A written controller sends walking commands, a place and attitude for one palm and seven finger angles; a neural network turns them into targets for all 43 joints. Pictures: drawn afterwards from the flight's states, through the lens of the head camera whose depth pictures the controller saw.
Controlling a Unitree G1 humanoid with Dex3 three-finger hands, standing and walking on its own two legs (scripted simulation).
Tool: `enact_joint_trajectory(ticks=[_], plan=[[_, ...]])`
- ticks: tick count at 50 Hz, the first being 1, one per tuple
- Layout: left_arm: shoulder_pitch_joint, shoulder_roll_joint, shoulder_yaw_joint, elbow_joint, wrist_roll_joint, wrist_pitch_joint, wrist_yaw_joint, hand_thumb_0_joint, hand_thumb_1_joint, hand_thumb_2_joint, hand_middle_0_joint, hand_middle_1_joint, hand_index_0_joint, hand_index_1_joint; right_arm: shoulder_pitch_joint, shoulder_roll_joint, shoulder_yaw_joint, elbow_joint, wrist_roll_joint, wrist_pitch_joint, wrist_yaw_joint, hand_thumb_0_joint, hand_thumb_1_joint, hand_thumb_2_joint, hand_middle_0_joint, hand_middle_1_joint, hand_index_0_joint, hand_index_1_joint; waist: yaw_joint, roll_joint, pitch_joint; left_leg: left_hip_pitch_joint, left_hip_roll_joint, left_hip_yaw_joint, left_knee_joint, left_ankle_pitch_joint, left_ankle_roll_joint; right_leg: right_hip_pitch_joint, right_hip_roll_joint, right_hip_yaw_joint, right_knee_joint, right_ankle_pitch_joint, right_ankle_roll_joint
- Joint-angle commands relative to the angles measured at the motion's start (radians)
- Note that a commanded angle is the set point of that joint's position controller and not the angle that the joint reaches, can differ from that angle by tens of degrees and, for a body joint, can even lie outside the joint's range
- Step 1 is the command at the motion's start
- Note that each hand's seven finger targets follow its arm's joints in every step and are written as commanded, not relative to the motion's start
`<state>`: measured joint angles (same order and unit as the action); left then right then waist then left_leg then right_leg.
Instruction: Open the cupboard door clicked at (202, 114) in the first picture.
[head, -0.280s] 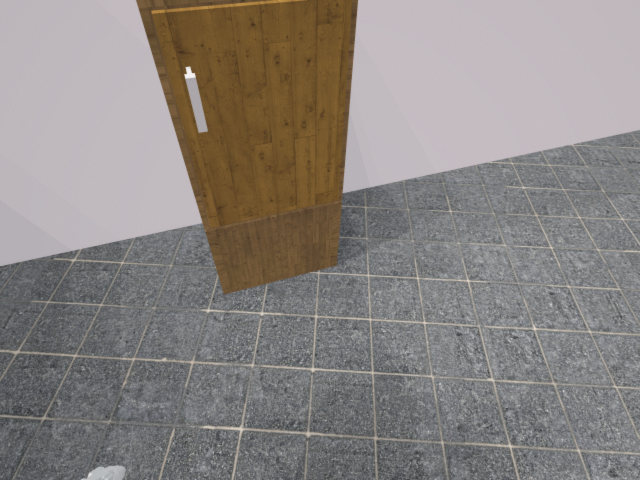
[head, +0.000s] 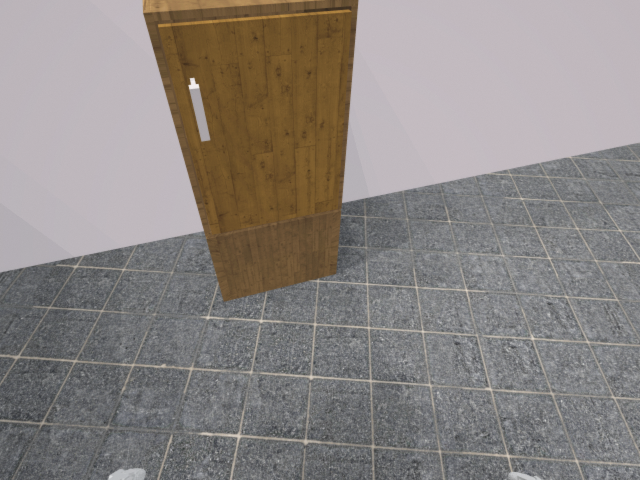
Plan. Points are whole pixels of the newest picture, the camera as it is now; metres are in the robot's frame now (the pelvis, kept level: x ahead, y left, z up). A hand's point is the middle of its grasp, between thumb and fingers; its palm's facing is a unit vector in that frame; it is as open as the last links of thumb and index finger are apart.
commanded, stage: stand and wait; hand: left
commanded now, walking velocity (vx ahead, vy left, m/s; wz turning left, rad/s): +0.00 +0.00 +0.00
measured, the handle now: (199, 109) +0.85 +0.34 +0.04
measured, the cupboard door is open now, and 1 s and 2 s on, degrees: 0 0 0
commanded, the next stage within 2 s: look at it before walking up in 0.54 s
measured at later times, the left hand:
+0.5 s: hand out of the picture +0.06 +0.24 -0.15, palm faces -0.04 -0.94 -0.34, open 7.4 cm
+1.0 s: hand out of the picture +0.07 +0.23 -0.15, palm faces -0.04 -0.94 -0.34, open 7.4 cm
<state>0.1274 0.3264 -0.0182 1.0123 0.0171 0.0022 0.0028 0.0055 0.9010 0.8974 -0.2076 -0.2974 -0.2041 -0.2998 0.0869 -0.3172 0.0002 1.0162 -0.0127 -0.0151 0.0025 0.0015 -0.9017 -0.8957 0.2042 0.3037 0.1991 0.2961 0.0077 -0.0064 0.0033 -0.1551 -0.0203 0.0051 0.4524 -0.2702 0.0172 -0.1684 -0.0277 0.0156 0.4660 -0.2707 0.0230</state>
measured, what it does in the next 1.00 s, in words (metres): stands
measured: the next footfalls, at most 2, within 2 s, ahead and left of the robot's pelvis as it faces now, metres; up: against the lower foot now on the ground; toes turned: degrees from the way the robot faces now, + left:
none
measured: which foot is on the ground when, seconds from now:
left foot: down 0.00-1.00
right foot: down 0.00-1.00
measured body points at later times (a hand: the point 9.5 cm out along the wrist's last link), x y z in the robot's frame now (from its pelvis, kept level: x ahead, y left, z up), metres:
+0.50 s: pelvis -0.01 -0.01 +0.00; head -0.01 -0.01 +0.45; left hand +0.06 +0.29 -0.13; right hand +0.05 -0.31 -0.13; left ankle -0.02 +0.11 -0.74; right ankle -0.01 -0.13 -0.74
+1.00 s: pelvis -0.01 -0.01 +0.01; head -0.01 -0.01 +0.46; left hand +0.07 +0.28 -0.13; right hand +0.06 -0.31 -0.13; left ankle -0.02 +0.11 -0.74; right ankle -0.01 -0.13 -0.74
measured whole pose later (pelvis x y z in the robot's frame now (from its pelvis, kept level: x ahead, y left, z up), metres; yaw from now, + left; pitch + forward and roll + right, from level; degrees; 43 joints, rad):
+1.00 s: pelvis -0.01 -0.01 +0.01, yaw -1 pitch -2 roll +0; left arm 0.14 0.34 -0.01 1.09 0.02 -0.01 0.00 0.01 0.90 0.90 -0.21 -0.30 -0.20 -0.30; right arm 0.12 -0.33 0.00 1.12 -0.01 -0.02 0.00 0.00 -0.90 -0.90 0.20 0.30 0.20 0.30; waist 0.00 0.00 0.02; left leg -0.13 0.00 0.01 0.37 -0.21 0.00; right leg -0.15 0.00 0.02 0.39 -0.21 0.00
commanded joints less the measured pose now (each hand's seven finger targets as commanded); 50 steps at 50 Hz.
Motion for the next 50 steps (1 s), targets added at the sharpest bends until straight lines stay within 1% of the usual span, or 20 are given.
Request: enact_joint_trajectory(ticks=[1,4,8,10,11,13,15,16,19,20,22,24,26,31,33,35,38,41,47,50], plan=[[-0.036,0.213,0.056,-0.063,-0.003,-0.023,0.010,0.000,0.900,0.900,-0.200,-0.300,-0.200,-0.300,-0.047,-0.215,-0.046,-0.058,-0.001,-0.020,-0.019,0.000,-0.900,-0.900,0.200,0.300,0.200,0.300,-0.007,0.005,-0.041,0.013,0.125,-0.085,-0.081,0.234,0.026,0.003,-0.086,0.066,-0.070,0.221,-0.051],[-0.037,0.210,0.056,-0.055,-0.004,-0.024,0.010,0.000,0.900,0.900,-0.200,-0.300,-0.200,-0.300,-0.041,-0.213,-0.045,-0.048,-0.001,-0.020,-0.019,0.000,-0.900,-0.900,0.200,0.300,0.200,0.300,-0.008,-0.002,-0.044,0.014,0.125,-0.086,-0.089,0.220,0.023,0.009,-0.086,0.075,-0.080,0.218,-0.051],[-0.029,0.212,0.055,-0.039,-0.005,-0.024,0.010,0.000,0.900,0.900,-0.200,-0.300,-0.200,-0.300,-0.037,-0.215,-0.042,-0.028,0.001,-0.020,-0.019,0.000,-0.900,-0.900,0.200,0.300,0.200,0.300,-0.006,0.013,-0.044,0.012,0.128,-0.089,-0.099,0.206,0.021,0.019,-0.088,0.077,-0.091,0.207,-0.051],[-0.028,0.214,0.054,-0.029,-0.006,-0.025,0.009,0.000,0.900,0.900,-0.200,-0.300,-0.200,-0.300,-0.033,-0.215,-0.041,-0.019,0.003,-0.020,-0.019,0.000,-0.900,-0.900,0.200,0.300,0.200,0.300,-0.006,0.005,-0.042,0.013,0.128,-0.089,-0.103,0.195,0.019,0.020,-0.090,0.080,-0.099,0.201,-0.052],[-0.028,0.215,0.055,-0.028,-0.005,-0.026,0.010,0.000,0.900,0.900,-0.200,-0.300,-0.200,-0.300,-0.029,-0.215,-0.040,-0.016,0.004,-0.018,-0.018,0.000,-0.900,-0.900,0.200,0.300,0.200,0.300,-0.006,-0.011,-0.042,0.010,0.128,-0.093,-0.100,0.194,0.019,0.022,-0.090,0.081,-0.102,0.199,-0.053],[-0.027,0.214,0.053,-0.018,-0.007,-0.027,0.009,0.000,0.900,0.900,-0.200,-0.300,-0.200,-0.300,-0.026,-0.216,-0.040,-0.007,0.003,-0.018,-0.018,0.000,-0.900,-0.900,0.200,0.300,0.200,0.300,-0.006,-0.003,-0.037,0.014,0.127,-0.092,-0.108,0.174,0.018,0.014,-0.093,0.086,-0.112,0.178,-0.054],[-0.026,0.215,0.053,-0.013,-0.007,-0.027,0.009,0.000,0.900,0.900,-0.200,-0.300,-0.200,-0.300,-0.022,-0.218,-0.039,0.003,0.003,-0.019,-0.018,0.000,-0.900,-0.900,0.200,0.300,0.200,0.300,-0.006,0.000,-0.036,0.014,0.129,-0.092,-0.112,0.180,0.017,0.018,-0.094,0.087,-0.116,0.183,-0.055],[-0.026,0.219,0.053,-0.011,-0.007,-0.028,0.009,0.000,0.900,0.900,-0.200,-0.300,-0.200,-0.300,-0.017,-0.220,-0.040,0.004,0.004,-0.019,-0.017,0.000,-0.900,-0.900,0.200,0.300,0.200,0.300,-0.007,0.002,-0.047,0.020,0.130,-0.093,-0.110,0.188,0.016,0.023,-0.092,0.086,-0.112,0.191,-0.055],[-0.026,0.218,0.051,-0.002,-0.008,-0.027,0.009,0.000,0.900,0.900,-0.200,-0.300,-0.200,-0.300,-0.020,-0.220,-0.038,0.015,0.004,-0.018,-0.017,0.000,-0.900,-0.900,0.200,0.300,0.200,0.300,-0.005,0.007,-0.026,0.014,0.132,-0.091,-0.120,0.173,0.015,0.014,-0.093,0.088,-0.122,0.177,-0.053],[-0.027,0.219,0.051,0.000,-0.008,-0.027,0.009,0.000,0.900,0.900,-0.200,-0.300,-0.200,-0.300,-0.015,-0.221,-0.037,0.019,0.004,-0.018,-0.017,0.000,-0.900,-0.900,0.200,0.300,0.200,0.300,-0.008,-0.004,-0.028,0.013,0.132,-0.093,-0.124,0.165,0.014,0.014,-0.091,0.092,-0.125,0.167,-0.053],[-0.027,0.219,0.051,0.002,-0.007,-0.027,0.009,0.000,0.900,0.900,-0.200,-0.300,-0.200,-0.300,-0.014,-0.220,-0.037,0.022,0.004,-0.017,-0.016,0.000,-0.900,-0.900,0.200,0.300,0.200,0.300,-0.006,0.002,-0.018,0.008,0.132,-0.094,-0.127,0.151,0.014,0.008,-0.091,0.095,-0.131,0.148,-0.053],[-0.031,0.219,0.051,0.004,-0.006,-0.028,0.009,0.000,0.900,0.900,-0.200,-0.300,-0.200,-0.300,-0.010,-0.221,-0.037,0.025,0.003,-0.018,-0.016,0.000,-0.900,-0.900,0.200,0.300,0.200,0.300,-0.009,-0.008,-0.021,0.013,0.133,-0.093,-0.133,0.147,0.013,0.005,-0.090,0.098,-0.135,0.141,-0.054],[-0.027,0.219,0.051,0.003,-0.006,-0.028,0.009,0.000,0.900,0.900,-0.200,-0.300,-0.200,-0.300,-0.010,-0.224,-0.038,0.026,0.004,-0.019,-0.016,0.000,-0.900,-0.900,0.200,0.300,0.200,0.300,-0.006,-0.001,-0.028,0.018,0.136,-0.093,-0.132,0.158,0.015,0.008,-0.090,0.093,-0.133,0.151,-0.052],[-0.031,0.219,0.052,0.005,-0.004,-0.028,0.008,0.000,0.900,0.900,-0.200,-0.300,-0.200,-0.300,-0.012,-0.222,-0.037,0.028,0.004,-0.019,-0.015,0.000,-0.900,-0.900,0.200,0.300,0.200,0.300,-0.006,0.002,-0.014,0.009,0.135,-0.095,-0.138,0.147,0.013,0.000,-0.088,0.096,-0.141,0.137,-0.051],[-0.034,0.217,0.052,0.004,-0.005,-0.028,0.008,0.000,0.900,0.900,-0.200,-0.300,-0.200,-0.300,-0.012,-0.222,-0.037,0.030,0.003,-0.019,-0.015,0.000,-0.900,-0.900,0.200,0.300,0.200,0.300,-0.008,-0.009,-0.007,0.010,0.134,-0.095,-0.141,0.136,0.012,-0.008,-0.088,0.101,-0.147,0.121,-0.051],[-0.035,0.218,0.051,0.003,-0.005,-0.027,0.007,0.000,0.900,0.900,-0.200,-0.300,-0.200,-0.300,-0.014,-0.224,-0.037,0.029,0.003,-0.019,-0.015,0.000,-0.900,-0.900,0.200,0.300,0.200,0.300,-0.007,0.003,-0.009,0.013,0.134,-0.094,-0.144,0.133,0.012,-0.010,-0.088,0.099,-0.148,0.116,-0.050],[-0.035,0.217,0.051,0.002,-0.005,-0.027,0.007,0.000,0.900,0.900,-0.200,-0.300,-0.200,-0.300,-0.014,-0.224,-0.036,0.030,0.003,-0.020,-0.015,0.000,-0.900,-0.900,0.200,0.300,0.200,0.300,-0.008,0.000,-0.012,0.015,0.136,-0.096,-0.145,0.141,0.013,-0.010,-0.086,0.099,-0.144,0.126,-0.050],[-0.033,0.218,0.052,0.001,-0.005,-0.029,0.008,0.000,0.900,0.900,-0.200,-0.300,-0.200,-0.300,-0.011,-0.226,-0.036,0.027,0.005,-0.022,-0.015,0.000,-0.900,-0.900,0.200,0.300,0.200,0.300,-0.009,0.004,-0.040,0.031,0.139,-0.095,-0.137,0.185,0.013,0.010,-0.086,0.096,-0.134,0.177,-0.050],[-0.028,0.218,0.052,0.004,-0.005,-0.031,0.009,0.000,0.900,0.900,-0.200,-0.300,-0.200,-0.300,-0.016,-0.223,-0.035,0.030,0.006,-0.022,-0.017,0.000,-0.900,-0.900,0.200,0.300,0.200,0.300,-0.007,0.001,-0.043,0.041,0.141,-0.089,-0.135,0.217,0.012,0.023,-0.090,0.093,-0.132,0.225,-0.050],[-0.030,0.219,0.051,0.007,-0.006,-0.031,0.009,0.000,0.900,0.900,-0.200,-0.300,-0.200,-0.300,-0.019,-0.226,-0.036,0.032,0.005,-0.021,-0.017,0.000,-0.900,-0.900,0.200,0.300,0.200,0.300,-0.008,0.000,-0.033,0.045,0.141,-0.087,-0.139,0.205,0.010,0.015,-0.090,0.096,-0.140,0.219,-0.050]])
